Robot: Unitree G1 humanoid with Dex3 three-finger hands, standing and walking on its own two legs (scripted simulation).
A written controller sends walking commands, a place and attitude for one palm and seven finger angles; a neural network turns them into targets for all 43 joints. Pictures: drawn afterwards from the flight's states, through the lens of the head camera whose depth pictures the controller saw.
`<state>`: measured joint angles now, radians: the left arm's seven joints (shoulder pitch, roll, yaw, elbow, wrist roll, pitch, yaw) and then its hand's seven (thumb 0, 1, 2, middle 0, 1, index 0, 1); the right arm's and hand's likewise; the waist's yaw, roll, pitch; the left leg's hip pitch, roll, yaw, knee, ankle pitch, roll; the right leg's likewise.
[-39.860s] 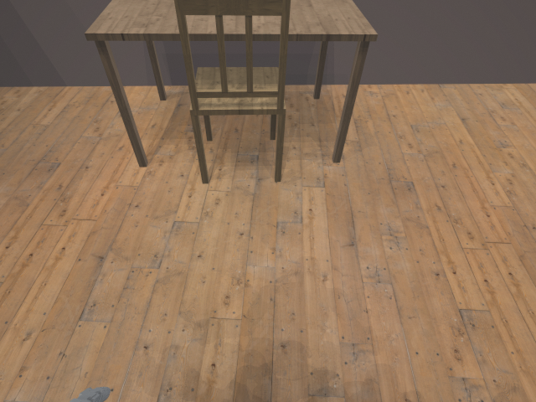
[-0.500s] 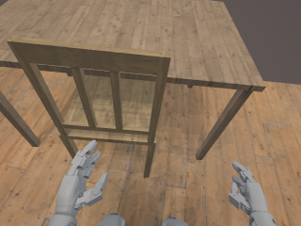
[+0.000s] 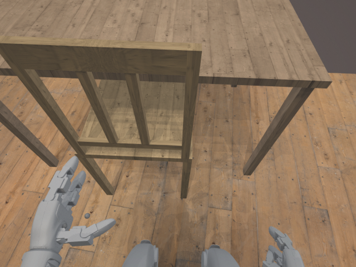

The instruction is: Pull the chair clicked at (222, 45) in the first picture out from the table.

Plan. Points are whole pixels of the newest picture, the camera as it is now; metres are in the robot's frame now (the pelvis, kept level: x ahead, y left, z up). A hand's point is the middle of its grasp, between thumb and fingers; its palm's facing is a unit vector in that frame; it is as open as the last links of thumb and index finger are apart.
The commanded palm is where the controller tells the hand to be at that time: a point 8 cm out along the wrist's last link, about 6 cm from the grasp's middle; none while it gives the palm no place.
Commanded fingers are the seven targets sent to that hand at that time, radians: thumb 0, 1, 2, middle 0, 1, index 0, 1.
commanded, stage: raise the hand toward the chair's back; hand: left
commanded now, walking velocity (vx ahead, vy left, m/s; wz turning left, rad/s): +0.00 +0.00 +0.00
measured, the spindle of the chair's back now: (101, 111) +0.50 +0.23 +0.01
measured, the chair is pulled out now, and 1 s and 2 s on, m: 0.00 0.00 0.00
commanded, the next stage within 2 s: aim the fingers beside a spindle in 1.18 s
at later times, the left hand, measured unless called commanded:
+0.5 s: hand (73, 209) +0.23 +0.22 +0.03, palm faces -0.02 -1.00 -0.05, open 16.8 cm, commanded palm +0.21 +0.28 +0.05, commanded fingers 0.00 -0.50 0.30 -0.06 -0.08 -0.06 -0.08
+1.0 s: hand (64, 193) +0.25 +0.23 +0.06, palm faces +0.02 -1.00 -0.06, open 16.9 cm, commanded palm +0.23 +0.29 +0.06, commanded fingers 0.00 -0.50 0.30 -0.06 -0.08 -0.06 -0.08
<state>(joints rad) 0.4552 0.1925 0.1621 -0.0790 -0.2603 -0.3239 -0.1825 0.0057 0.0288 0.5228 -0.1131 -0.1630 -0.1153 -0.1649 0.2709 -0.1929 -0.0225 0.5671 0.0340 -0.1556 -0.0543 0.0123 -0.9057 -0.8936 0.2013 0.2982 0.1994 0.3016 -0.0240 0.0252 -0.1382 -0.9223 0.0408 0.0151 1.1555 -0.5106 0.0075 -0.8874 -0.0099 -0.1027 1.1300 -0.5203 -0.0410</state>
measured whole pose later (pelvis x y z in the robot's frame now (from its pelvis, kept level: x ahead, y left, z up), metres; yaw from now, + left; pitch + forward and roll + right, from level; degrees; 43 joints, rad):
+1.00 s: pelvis +0.01 +0.03 +0.01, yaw +1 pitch +15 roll -3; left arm 0.31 0.26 0.23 0.06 -0.28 -0.41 -0.27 -0.01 -0.50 0.30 -0.06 -0.08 -0.06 -0.08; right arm 0.25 -0.25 0.00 0.55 0.02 -0.20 -0.04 0.01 -0.91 -0.89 0.20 0.30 0.20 0.30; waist -0.04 0.02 -0.13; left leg -0.87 0.02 0.01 1.10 -0.50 0.04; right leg -0.81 -0.02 -0.10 1.04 -0.49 0.00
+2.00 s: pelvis +0.00 +0.02 +0.00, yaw +0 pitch +18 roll -2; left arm 0.06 0.27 0.24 0.29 -0.27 -0.46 -0.31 -0.01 -0.50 0.30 -0.06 -0.08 -0.06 -0.08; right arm 0.22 -0.26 0.01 0.58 0.02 -0.19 -0.03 0.01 -0.91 -0.89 0.20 0.30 0.20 0.30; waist -0.04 0.03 -0.13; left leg -0.99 0.02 0.01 1.18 -0.51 0.03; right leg -0.94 -0.02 -0.11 1.14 -0.51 -0.02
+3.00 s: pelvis -0.01 +0.02 -0.02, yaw -1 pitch +22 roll -3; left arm -0.15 0.27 0.24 0.44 -0.21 -0.48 -0.21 -0.01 -0.50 0.30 -0.06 -0.08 -0.06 -0.08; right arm 0.22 -0.25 0.01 0.58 0.01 -0.09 0.00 0.01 -0.91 -0.89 0.20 0.30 0.20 0.30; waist -0.05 0.03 -0.15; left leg -1.10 0.03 0.03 1.25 -0.53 0.04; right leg -1.06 -0.02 -0.09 1.21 -0.53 -0.01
